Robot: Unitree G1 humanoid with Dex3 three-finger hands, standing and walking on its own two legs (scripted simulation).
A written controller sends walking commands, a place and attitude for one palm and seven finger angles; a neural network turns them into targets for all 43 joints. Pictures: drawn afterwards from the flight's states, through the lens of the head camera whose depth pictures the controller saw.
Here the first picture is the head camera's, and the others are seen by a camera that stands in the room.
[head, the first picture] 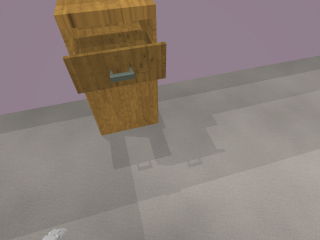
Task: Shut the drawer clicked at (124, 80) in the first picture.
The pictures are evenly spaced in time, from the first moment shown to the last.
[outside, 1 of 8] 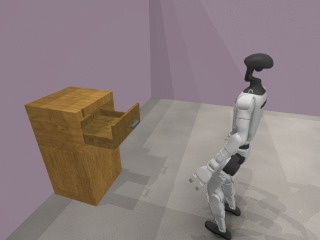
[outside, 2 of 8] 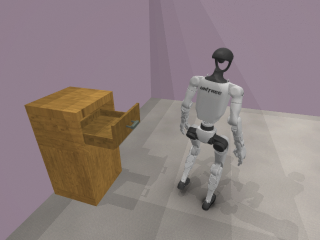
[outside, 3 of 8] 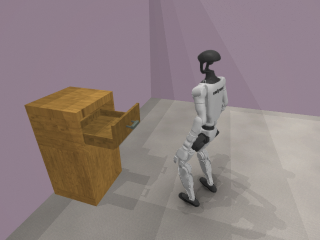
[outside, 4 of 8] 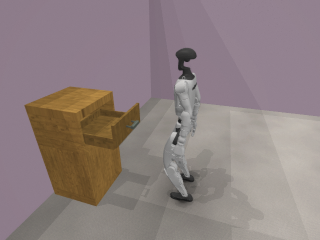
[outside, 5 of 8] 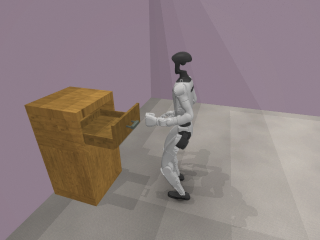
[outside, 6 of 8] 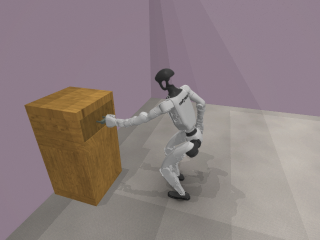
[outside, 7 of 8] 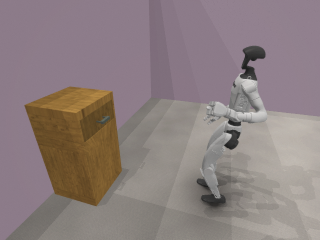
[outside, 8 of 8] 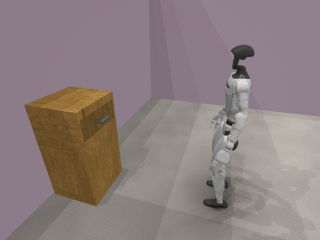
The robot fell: no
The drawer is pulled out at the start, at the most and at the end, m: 0.26 0.26 0.00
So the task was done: yes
